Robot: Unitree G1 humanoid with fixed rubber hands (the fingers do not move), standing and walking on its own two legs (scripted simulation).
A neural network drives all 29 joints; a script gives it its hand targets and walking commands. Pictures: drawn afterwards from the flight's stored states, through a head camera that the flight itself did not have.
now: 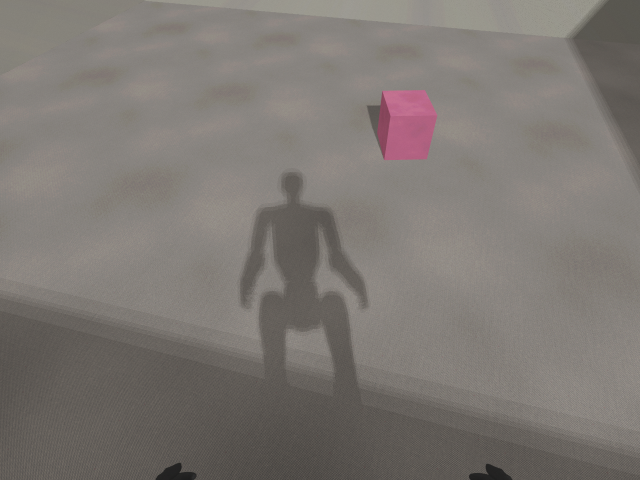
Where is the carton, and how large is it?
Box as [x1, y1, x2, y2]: [377, 90, 436, 159]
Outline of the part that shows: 382,91 377,134 384,159 426,158 436,114 425,91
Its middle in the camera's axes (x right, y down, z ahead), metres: +0.45 -0.63 +2.13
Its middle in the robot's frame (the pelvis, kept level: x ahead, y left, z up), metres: +1.98 -0.44 -0.63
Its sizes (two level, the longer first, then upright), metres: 0.277 0.237 0.263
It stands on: the floor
